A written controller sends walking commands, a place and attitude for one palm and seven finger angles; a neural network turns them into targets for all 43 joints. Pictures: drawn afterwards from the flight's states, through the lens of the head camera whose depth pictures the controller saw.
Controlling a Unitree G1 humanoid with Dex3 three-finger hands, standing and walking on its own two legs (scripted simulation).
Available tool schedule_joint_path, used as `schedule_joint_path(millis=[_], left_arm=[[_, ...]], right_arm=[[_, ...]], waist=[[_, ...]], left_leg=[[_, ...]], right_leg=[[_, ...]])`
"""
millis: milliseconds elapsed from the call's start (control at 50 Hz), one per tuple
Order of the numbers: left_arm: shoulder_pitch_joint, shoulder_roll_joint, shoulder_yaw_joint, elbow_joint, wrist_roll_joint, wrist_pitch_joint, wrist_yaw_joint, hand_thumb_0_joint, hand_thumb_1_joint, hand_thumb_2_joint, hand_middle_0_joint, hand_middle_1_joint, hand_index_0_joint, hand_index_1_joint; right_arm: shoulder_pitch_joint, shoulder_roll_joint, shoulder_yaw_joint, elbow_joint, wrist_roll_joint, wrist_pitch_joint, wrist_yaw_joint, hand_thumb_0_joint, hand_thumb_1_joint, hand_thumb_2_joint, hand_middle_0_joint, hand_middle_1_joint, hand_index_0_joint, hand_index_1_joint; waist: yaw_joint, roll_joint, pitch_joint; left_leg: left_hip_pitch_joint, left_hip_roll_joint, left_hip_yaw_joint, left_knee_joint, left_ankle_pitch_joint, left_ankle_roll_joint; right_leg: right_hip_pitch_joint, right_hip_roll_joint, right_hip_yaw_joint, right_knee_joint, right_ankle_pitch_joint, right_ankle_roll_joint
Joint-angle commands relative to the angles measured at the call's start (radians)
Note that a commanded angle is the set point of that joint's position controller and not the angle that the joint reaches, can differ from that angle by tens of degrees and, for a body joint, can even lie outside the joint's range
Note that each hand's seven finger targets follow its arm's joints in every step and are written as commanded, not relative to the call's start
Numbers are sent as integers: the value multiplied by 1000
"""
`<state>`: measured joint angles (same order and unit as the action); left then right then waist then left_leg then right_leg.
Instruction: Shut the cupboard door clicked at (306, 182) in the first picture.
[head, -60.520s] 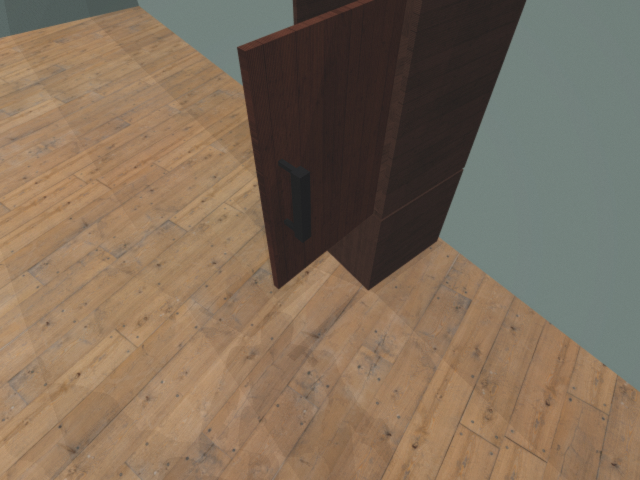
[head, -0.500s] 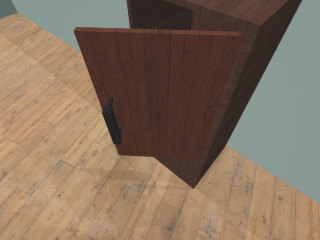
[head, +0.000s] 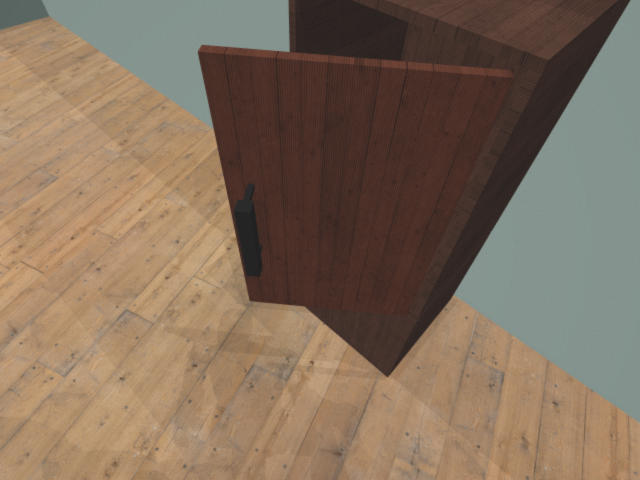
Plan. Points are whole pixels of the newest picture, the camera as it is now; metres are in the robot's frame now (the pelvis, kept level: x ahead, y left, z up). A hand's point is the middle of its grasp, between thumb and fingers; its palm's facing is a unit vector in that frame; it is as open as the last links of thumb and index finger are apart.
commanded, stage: come to a stop and stand still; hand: left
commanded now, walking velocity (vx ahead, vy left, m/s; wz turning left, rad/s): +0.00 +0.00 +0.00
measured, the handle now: (252, 232) +0.49 +0.16 -0.05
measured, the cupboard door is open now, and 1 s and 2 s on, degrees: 37 37 37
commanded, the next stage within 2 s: look again from close up in 0.24 s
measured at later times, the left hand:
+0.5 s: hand out of the picture +0.00 +0.17 -0.17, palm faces -0.03 -0.98 -0.20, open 7.3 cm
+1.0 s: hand out of the picture +0.03 +0.20 -0.17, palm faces -0.02 -0.98 -0.22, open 7.3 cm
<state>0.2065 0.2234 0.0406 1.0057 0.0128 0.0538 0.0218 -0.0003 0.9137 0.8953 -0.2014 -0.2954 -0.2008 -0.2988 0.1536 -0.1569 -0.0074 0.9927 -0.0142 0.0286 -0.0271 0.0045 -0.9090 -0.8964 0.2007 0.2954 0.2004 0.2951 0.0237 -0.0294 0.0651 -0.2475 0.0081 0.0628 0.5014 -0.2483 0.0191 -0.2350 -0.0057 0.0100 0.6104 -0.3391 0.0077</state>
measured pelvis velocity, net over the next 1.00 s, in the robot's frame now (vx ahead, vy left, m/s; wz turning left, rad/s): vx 0.00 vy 0.01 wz -0.02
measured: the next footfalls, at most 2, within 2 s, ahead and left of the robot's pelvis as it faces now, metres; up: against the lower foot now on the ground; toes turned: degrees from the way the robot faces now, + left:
right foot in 0.02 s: +0.02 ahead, -0.11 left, +0.00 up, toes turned +0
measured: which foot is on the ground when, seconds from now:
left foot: down 0.00-1.00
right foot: up 0.00-0.00, down 0.02-1.00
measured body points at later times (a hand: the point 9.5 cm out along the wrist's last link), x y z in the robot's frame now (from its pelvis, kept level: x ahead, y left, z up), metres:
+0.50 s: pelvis -0.02 +0.00 +0.00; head +0.00 -0.01 +0.45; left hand +0.00 +0.22 -0.16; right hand -0.04 -0.23 -0.16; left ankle +0.01 +0.11 -0.74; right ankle -0.03 -0.12 -0.74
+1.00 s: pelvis +0.00 +0.01 +0.00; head +0.01 +0.01 +0.45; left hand +0.03 +0.25 -0.15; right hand +0.04 -0.24 -0.15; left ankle +0.01 +0.11 -0.74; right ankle -0.03 -0.12 -0.74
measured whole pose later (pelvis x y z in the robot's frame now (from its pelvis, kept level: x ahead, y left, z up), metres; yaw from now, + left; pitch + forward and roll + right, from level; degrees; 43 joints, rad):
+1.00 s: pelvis +0.00 +0.01 +0.00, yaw -1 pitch +0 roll +0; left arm 0.25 0.20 -0.01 1.07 0.01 -0.01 0.03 0.00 0.91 0.90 -0.20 -0.30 -0.20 -0.30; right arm 0.20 -0.21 0.00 1.07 -0.02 -0.02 -0.02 0.01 -0.92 -0.90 0.20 0.30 0.20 0.29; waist 0.00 -0.02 0.03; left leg -0.23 0.00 0.09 0.48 -0.24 0.02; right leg -0.18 -0.01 0.04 0.49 -0.31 0.01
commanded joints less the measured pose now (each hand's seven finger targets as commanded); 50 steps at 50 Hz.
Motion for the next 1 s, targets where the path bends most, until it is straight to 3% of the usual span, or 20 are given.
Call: schedule_joint_path(millis=[0, 20, 40, 60, 120, 180, 300, 320, 340, 360, 380, 420, 500, 580, 620, 700, 820, 900, 940, 980], left_arm=[[51, 106, -1, -14, 7, -46, 8, 0, 900, 900, -200, -300, -200, -300], [23, 117, -3, -19, 7, -46, 4, 0, 900, 900, -200, -300, -200, -300], [28, 102, -2, -6, 5, -60, 5, 0, 900, 900, -200, -300, -200, -300], [31, 87, -6, 4, 4, -66, 7, 0, 900, 900, -200, -300, -200, -300], [50, 65, -12, 23, -1, -65, 10, 0, 900, 900, -200, -300, -200, -300], [69, 49, -14, 47, -1, -60, 11, 0, 900, 900, -200, -300, -200, -300], [100, 34, -17, 80, -5, -55, 11, 0, 900, 900, -200, -300, -200, -300], [187, 48, -32, 95, 17, -100, 52, 0, 900, 900, -200, -300, -200, -300], [127, 101, -23, 46, 3, -104, 45, 0, 900, 900, -200, -300, -200, -300], [93, 100, -22, 27, 2, -114, 38, 0, 900, 900, -200, -300, -200, -300], [82, 96, -25, 18, 0, -107, 31, 0, 900, 900, -200, -300, -200, -300], [97, 67, -32, 21, -1, -96, 24, 0, 900, 900, -200, -300, -200, -300], [107, 49, -37, 18, 1, -85, 20, 0, 900, 900, -200, -300, -200, -300], [117, 51, -35, 11, 2, -81, 20, 0, 900, 900, -200, -300, -200, -300], [116, 54, -36, 11, 1, -82, 20, 0, 900, 900, -200, -300, -200, -300], [108, 73, -32, 9, 2, -84, 20, 0, 900, 900, -200, -300, -200, -300], [93, 100, -26, 14, 3, -83, 17, 0, 900, 900, -200, -300, -200, -300], [79, 119, -25, 19, 4, -85, 15, 0, 900, 900, -200, -300, -200, -300], [102, 70, -35, 39, 3, -74, 13, 0, 900, 900, -200, -300, -200, -300], [112, 68, -34, 41, 9, -66, 8, 0, 900, 900, -200, -300, -200, -300]], right_arm=[[47, -118, -37, -29, 19, -14, 5, 0, -900, -900, 200, 300, 200, 300], [69, -109, -34, -19, 15, -13, 10, 0, -900, -900, 200, 300, 200, 300], [72, -105, -32, 0, 8, -14, 6, 0, -900, -900, 200, 300, 200, 300], [83, -114, -34, 13, 9, -17, 5, 0, -900, -900, 200, 300, 200, 300], [103, -116, -29, 51, 9, -28, 5, 0, -900, -900, 200, 300, 200, 300], [111, -108, -19, 80, 7, -30, 3, 0, -900, -900, 200, 300, 200, 300], [150, -92, -11, 119, 3, -26, -2, 0, -900, -900, 200, 300, 200, 300], [65, -118, -8, 46, 5, -56, 9, 0, -900, -900, 200, 300, 200, 300], [142, -69, -6, 25, 4, -44, 14, 0, -900, -900, 200, 300, 200, 300], [157, -73, -2, 30, -8, -45, 20, 0, -900, -900, 200, 300, 200, 300], [183, -86, -6, 18, -7, -48, 17, 0, -900, -900, 200, 300, 200, 300], [189, -100, -6, 8, -7, -50, 14, 0, -900, -900, 200, 300, 200, 300], [189, -114, -7, -4, -7, -52, 12, 0, -900, -900, 200, 300, 200, 300], [181, -124, -7, 1, -6, -59, 10, 0, -900, -900, 200, 300, 200, 300], [176, -130, -9, 3, -4, -61, 10, 0, -900, -900, 200, 300, 200, 300], [153, -140, -12, 18, -3, -66, 9, 0, -900, -900, 200, 300, 200, 300], [112, -163, -17, 27, -1, -71, 6, 0, -900, -900, 200, 300, 200, 300], [79, -178, -18, 29, 0, -70, 5, 0, -900, -900, 200, 300, 200, 300], [96, -138, -6, 45, -4, -63, 6, 0, -900, -900, 200, 300, 200, 300], [87, -150, -12, 45, -7, -54, 8, 0, -900, -900, 200, 300, 200, 300]], waist=[[-43, -37, -27], [-58, 5, -35], [-54, -116, -75], [-53, -148, -73], [-46, -72, -69], [-36, -14, -9], [-28, 33, 41], [3, 87, 50], [-62, 94, -30], [-55, 132, -37], [-61, 122, -37], [-50, 102, -14], [-36, 15, 14], [-25, 34, 12], [-25, -1, -7], [-23, -6, -19], [-21, 32, -48], [-22, 23, -52], [-26, 35, -58], [-27, 55, -11]], left_leg=[[37, 55, -77, -81, -34, -11], [96, 38, -70, -93, 25, -18], [127, 48, -61, -77, 76, -19], [140, 56, -59, -85, 78, -18], [150, 83, -72, -126, 126, -13], [115, 87, -80, -162, 99, -13], [85, 80, -79, -189, 33, -18], [16, 91, -51, 32, 154, -36], [39, 66, -67, -5, -21, -27], [50, 60, -70, -9, 20, -27], [40, 69, -79, -30, 0, -15], [-3, 77, -102, -58, -20, 1], [-39, 82, -121, -96, -61, 14], [-43, 94, -135, -126, -37, 25], [-16, 96, -130, -120, -10, 27], [21, 94, -114, -115, 60, 27], [70, 101, -99, -110, 150, 29], [90, 99, -93, -103, 179, 25], [97, 106, -93, -115, 101, 21], [71, 121, -113, -140, -45, 30]], right_leg=[[-15, -171, 193, -322, 143, -69], [-57, -173, 185, -309, 160, -75], [-36, -141, 184, -299, 240, -70], [-29, -135, 162, -305, 255, -67], [-8, -107, 131, -303, 220, -48], [-9, -92, 126, -325, 139, -43], [-17, -86, 125, -354, 54, -45], [-18, -139, 143, -288, 456, -29], [-22, -165, 168, -291, 189, -66], [-42, -150, 150, -272, 156, -82], [-56, -116, 121, -250, 28, -80], [-62, -78, 103, -228, -42, -73], [-63, -63, 90, -200, -53, -63], [-44, -57, 79, -174, 15, -56], [-41, -59, 82, -173, 44, -52], [-35, -68, 88, -177, 104, -47], [-13, -75, 90, -182, 175, -42], [-5, -83, 97, -195, 220, -41], [-5, -70, 76, -191, 132, -33], [-44, -54, 57, -177, 26, -37]])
